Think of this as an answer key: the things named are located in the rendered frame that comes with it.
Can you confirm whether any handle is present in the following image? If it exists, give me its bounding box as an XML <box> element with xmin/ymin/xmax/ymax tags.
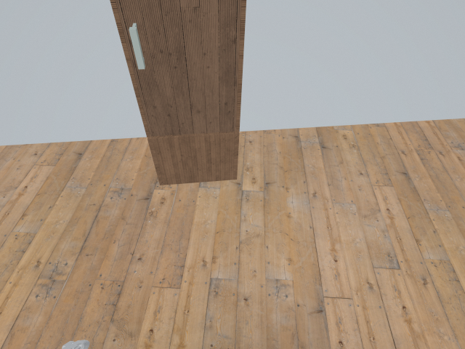
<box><xmin>129</xmin><ymin>23</ymin><xmax>145</xmax><ymax>69</ymax></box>

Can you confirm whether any cupboard door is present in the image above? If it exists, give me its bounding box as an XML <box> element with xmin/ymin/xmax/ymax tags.
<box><xmin>116</xmin><ymin>0</ymin><xmax>241</xmax><ymax>136</ymax></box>

